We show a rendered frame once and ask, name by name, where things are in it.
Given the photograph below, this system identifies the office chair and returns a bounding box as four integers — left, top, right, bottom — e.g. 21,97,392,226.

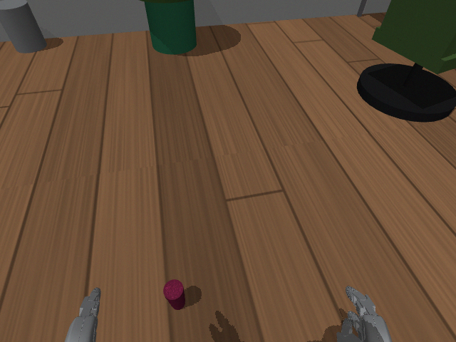
357,0,456,123

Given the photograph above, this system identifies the potted plant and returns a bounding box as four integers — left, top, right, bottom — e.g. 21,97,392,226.
140,0,197,54

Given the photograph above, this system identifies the right robot hand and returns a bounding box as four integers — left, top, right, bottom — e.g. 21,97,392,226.
336,286,392,342

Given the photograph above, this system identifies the left robot hand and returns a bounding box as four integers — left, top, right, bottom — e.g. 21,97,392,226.
65,287,101,342

